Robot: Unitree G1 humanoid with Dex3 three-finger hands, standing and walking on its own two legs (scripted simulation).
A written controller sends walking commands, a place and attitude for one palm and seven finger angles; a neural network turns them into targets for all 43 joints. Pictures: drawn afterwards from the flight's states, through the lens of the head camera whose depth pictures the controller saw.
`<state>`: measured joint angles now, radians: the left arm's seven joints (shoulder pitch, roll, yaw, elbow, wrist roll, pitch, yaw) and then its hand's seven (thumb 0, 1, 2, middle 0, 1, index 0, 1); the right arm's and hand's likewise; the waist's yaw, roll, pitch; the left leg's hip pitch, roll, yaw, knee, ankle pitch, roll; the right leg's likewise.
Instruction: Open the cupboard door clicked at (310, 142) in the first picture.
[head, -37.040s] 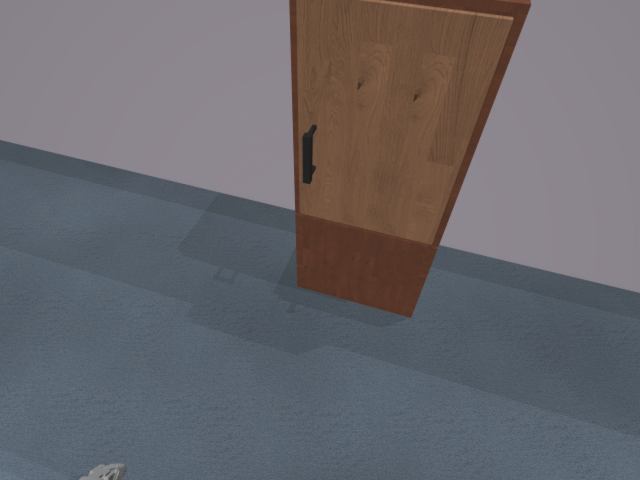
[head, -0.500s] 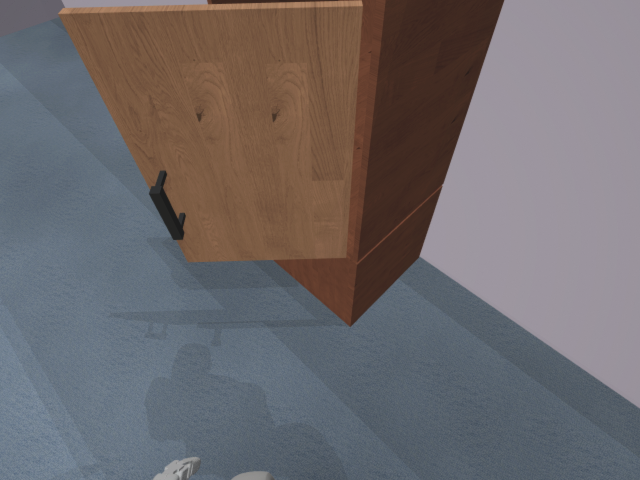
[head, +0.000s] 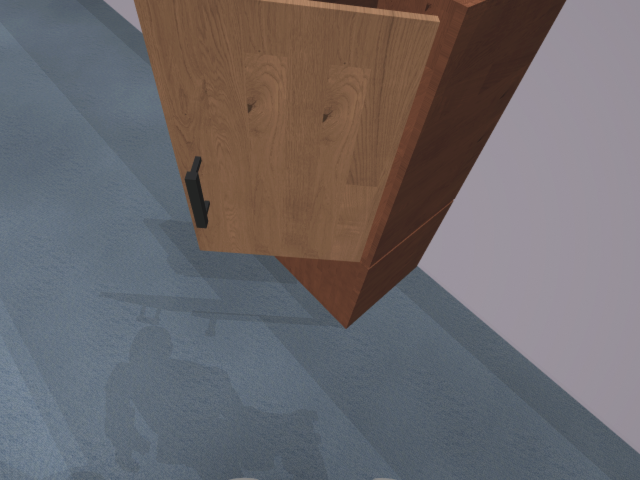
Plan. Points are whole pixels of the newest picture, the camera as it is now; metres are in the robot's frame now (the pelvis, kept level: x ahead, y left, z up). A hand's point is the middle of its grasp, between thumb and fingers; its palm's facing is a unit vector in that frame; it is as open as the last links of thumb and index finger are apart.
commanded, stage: come to a stop and stand still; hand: left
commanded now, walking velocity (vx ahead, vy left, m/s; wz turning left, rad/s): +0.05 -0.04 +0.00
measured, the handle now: (199, 193) +0.59 +0.28 -0.11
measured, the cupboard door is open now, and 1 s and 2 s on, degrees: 46 46 46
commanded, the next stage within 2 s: look again from close up in 0.64 s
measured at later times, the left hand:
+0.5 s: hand out of the picture +0.01 +0.11 -0.18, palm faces +0.04 -0.98 -0.20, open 7.2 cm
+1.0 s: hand out of the picture -0.03 +0.12 -0.20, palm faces +0.05 -0.99 -0.15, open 7.4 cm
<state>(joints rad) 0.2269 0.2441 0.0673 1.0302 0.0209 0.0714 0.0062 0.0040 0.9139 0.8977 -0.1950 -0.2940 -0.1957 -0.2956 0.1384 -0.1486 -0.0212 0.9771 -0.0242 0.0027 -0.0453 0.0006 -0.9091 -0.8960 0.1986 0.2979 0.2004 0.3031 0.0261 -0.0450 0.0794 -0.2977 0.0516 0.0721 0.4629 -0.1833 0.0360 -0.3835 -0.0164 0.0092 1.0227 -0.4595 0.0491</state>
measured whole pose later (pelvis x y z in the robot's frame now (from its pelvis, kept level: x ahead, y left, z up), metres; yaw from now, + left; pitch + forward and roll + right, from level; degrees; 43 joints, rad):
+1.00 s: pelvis -0.03 -0.04 -0.01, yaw +0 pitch -3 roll -1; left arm 0.33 0.15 0.00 1.05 0.02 -0.01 0.05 0.00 0.91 0.90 -0.20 -0.29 -0.20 -0.30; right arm 0.24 -0.17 -0.02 1.02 -0.01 -0.02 -0.03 0.01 -0.92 -0.90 0.19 0.30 0.20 0.30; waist 0.01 -0.03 0.03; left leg -0.28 0.03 0.04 0.61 -0.28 0.01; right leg -0.12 -0.01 -0.05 0.54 -0.37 0.01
